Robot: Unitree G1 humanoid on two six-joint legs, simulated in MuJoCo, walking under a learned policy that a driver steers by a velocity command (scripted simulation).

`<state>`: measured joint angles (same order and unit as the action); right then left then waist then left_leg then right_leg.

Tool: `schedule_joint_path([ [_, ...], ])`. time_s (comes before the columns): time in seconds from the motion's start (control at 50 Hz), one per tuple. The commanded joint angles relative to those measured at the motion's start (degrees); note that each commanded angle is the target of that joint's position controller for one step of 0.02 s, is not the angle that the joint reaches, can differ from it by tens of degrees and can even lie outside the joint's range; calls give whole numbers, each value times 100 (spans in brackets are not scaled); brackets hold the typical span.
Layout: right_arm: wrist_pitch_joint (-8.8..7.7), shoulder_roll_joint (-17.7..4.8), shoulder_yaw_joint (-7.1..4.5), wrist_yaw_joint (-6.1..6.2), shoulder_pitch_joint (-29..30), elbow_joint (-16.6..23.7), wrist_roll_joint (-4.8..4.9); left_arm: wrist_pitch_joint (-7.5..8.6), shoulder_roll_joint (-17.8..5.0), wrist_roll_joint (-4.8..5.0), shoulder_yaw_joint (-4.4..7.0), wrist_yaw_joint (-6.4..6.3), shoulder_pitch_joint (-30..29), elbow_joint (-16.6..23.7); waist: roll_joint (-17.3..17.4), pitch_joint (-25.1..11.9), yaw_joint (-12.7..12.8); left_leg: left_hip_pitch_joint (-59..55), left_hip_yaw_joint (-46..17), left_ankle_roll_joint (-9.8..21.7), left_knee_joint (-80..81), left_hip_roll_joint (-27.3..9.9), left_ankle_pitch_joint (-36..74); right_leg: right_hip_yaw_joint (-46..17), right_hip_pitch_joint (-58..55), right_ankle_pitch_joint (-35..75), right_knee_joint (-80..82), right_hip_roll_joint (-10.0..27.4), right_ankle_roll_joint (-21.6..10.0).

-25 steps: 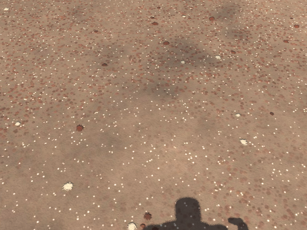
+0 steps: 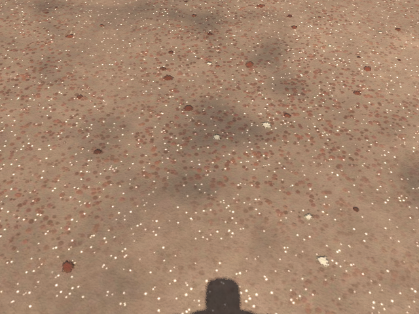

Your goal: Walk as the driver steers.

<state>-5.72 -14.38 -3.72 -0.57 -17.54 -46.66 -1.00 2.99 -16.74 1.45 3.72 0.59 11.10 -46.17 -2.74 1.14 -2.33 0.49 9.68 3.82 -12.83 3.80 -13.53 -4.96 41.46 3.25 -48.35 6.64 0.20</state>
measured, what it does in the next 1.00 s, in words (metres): walks ahead, turning right: right foot, then left foot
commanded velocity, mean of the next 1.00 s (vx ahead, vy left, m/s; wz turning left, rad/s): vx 0.50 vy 0.00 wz -0.41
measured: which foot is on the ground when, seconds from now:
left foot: down 0.00-0.22, up 0.24-0.66, down 0.68-1.00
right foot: up 0.00-0.20, down 0.22-0.68, up 0.70-1.00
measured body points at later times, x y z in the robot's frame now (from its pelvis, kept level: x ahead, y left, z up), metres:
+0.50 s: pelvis +0.29 -0.06 +0.00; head +0.33 -0.08 +0.45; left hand +0.45 +0.19 -0.10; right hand +0.42 -0.36 -0.08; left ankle +0.48 +0.10 -0.68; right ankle +0.25 -0.12 -0.74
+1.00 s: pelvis +0.57 -0.10 +0.00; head +0.60 -0.10 +0.45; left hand +0.86 +0.02 -0.08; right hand +0.45 -0.35 -0.12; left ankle +0.57 +0.01 -0.74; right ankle +0.61 -0.31 -0.69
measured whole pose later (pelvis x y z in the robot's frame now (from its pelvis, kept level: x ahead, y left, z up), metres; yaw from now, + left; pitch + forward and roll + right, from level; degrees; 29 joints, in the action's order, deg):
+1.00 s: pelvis +0.57 -0.10 +0.00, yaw -26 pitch +2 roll +1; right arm -4.8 -15.0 -2.9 -0.8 -22.6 -47.5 0.8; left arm 3.7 -15.7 0.3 2.3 0.6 6.8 -37.0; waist -2.4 0.9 -5.4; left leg 6.2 0.4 2.2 -16.2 2.5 -12.1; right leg -3.0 36.0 -7.3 -43.5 4.7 0.4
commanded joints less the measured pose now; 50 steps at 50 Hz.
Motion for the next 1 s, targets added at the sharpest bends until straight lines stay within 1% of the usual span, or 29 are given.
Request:
schedule_joint_path([
  [0.02,-56,-882,-204,87,127,273,47,82,-116,-24,-39,115,-581,505,446,360,-128,176,-202,464,622,-1632,2208,293,-92,496,740,-41,-81],
  [0.1,164,-1019,-256,143,-133,124,125,95,-110,-26,-70,294,-1063,887,436,476,-239,-804,-9,451,111,-1943,3193,665,309,-280,1196,-192,-296],
  [0.14,266,-1176,-289,200,-15,170,141,70,-237,-13,-7,351,-922,1000,650,195,-28,-968,154,349,-515,-1961,4985,1027,-238,-868,1234,-521,-499],
  [0.18,355,-1343,-320,265,112,226,158,20,-569,7,165,336,-118,924,897,-366,492,-879,228,226,-1807,-1916,6439,1247,-1409,-1396,1186,-936,-787],
  [0.2,362,-1341,-300,285,261,265,197,12,-888,8,339,263,774,739,769,-814,1018,-315,335,59,-3036,-1698,6050,1153,-2774,-1026,1671,-1121,-1022],
  [0.22,276,-1059,-189,283,133,366,88,-62,-1384,-12,499,126,1487,619,24,-1346,1233,1146,314,-182,-4833,-1356,3570,-258,-4511,-848,1795,-258,-1383],
  [0.24,69,-329,38,166,-330,663,15,-15,-1767,2,540,106,1149,792,-1286,-1915,517,3726,-515,-595,-7018,92,-1818,-3756,-6392,-1344,2478,1181,-2692],
  [0.26,-192,-882,-47,40,231,736,200,25,-1284,-49,401,132,1325,833,-434,-2336,988,4389,-1711,-422,-7290,-155,-1775,-4167,-6640,-1648,3033,1252,-2601],
  [0.28,-290,-997,-69,-9,681,904,377,71,-1008,-70,332,133,1135,821,-91,-1516,946,4610,-1679,-287,-6917,-448,-1346,-3163,-6015,-1336,3047,1037,-2263],
  [0.3,-316,-885,-41,20,765,921,294,106,-862,-37,286,152,770,844,473,-845,603,4439,-1586,-273,-6256,-702,-1001,-2412,-5033,-676,3059,727,-2010],
  [0.32,-273,-942,-88,63,782,867,131,118,-633,-22,221,136,446,907,492,-599,409,4113,-1522,-324,-5720,-894,-803,-1892,-4388,-212,3118,489,-1849],
  [0.34,-199,-942,-113,59,668,861,82,112,-570,-79,183,103,278,1011,326,-445,242,3766,-1507,-392,-5527,-971,-636,-1654,-3871,73,3263,333,-1830],
  [0.38,-70,-832,-100,66,529,874,24,122,-675,-71,216,45,214,1048,183,-373,108,3518,-1383,-594,-5068,-993,-453,-1428,-3326,508,3436,207,-1851],
  [0.42,9,-682,-42,87,747,961,12,117,-840,-68,258,-30,305,1010,123,-261,136,3442,-1245,-779,-4373,-933,-91,-1093,-2878,694,3490,60,-1782],
  [0.48,4,-493,55,71,1442,1122,22,45,-913,-18,281,-112,466,943,-138,-193,409,3053,-1143,-867,-2902,-665,1129,-728,-2534,175,3343,-311,-1441],
  [0.56,-84,-661,13,-30,1956,1270,145,-36,-928,15,288,-132,833,829,-312,-250,660,2687,-1266,-798,-1889,-384,1647,-1237,-2820,-660,2996,-137,-1251],
  [0.62,-168,-900,-104,-81,1685,1233,171,-56,-861,-8,277,-156,782,822,-495,-259,444,2429,-1385,-532,-1611,-421,1161,-1763,-3256,-926,2529,139,-1101],
  [0.64,-199,-930,-145,-80,1329,1129,154,-62,-777,-25,255,-155,707,830,-540,-320,247,2021,-1281,-392,-1438,-416,1157,-1745,-3266,-771,2286,95,-1011],
  [0.66,-232,-1055,-223,-56,816,1009,83,-46,-571,-59,185,-141,729,840,-480,-610,14,1233,-1272,-205,-1363,-501,1120,-1541,-3175,-383,1682,-162,-847],
  [0.68,-251,-1322,-290,-20,34,953,-16,-28,-255,-140,57,-120,815,918,106,-1338,-288,-69,-2182,163,-1400,-1381,801,-1110,-2628,-1050,157,-507,-632],
  [0.7,-185,-1849,-430,-66,-512,670,-74,35,71,35,-42,-119,1715,997,2157,-1879,77,-1714,-5027,1200,-710,-2539,-552,-414,-627,-3395,-1764,-1339,-223],
  [0.72,-172,-1339,-333,-110,-520,694,109,53,-481,106,28,-135,1681,843,1722,-1578,-93,-1694,-5827,1248,-347,-2666,-2027,-666,202,-3584,-2549,-1014,-166],
  [0.74,-139,-982,-231,-87,-252,740,143,47,-788,83,108,-127,990,909,1103,-840,-249,-1084,-4943,1009,-302,-2429,-1951,-634,418,-3063,-2748,-812,-169],
  [0.76,-94,-886,-179,-76,2,777,84,49,-768,-8,99,-140,538,1019,671,-505,-194,-460,-4183,857,-298,-2174,-1261,-412,283,-2683,-2632,-624,-171],
  [0.78,-66,-786,-139,-71,158,739,54,85,-688,-94,98,-129,246,1117,575,-203,-115,50,-3669,843,-215,-1953,-542,-350,210,-2415,-2289,-475,-180],
  [0.82,-81,-638,-69,-57,235,689,31,94,-515,-77,83,-74,319,1123,861,-173,114,506,-3037,802,-20,-1653,349,-197,-240,-2157,-1780,-243,-175],
  [0.86,-99,-703,-78,-46,134,582,108,74,-335,-84,28,-48,329,1105,893,-202,157,596,-2683,899,122,-1615,867,-8,-298,-2137,-1306,-178,-110],
  [0.92,-63,-983,-142,-6,11,449,151,100,-154,-126,-73,-27,-182,1251,722,-108,40,628,-2268,954,326,-1639,1348,162,-240,-1511,-273,-95,-9],
  [1.0,46,-1093,-142,16,-287,267,238,197,-85,-97,-115,40,-896,1372,725,30,-181,834,-1886,791,265,-1380,1514,357,-870,-484,1132,-353,92],
])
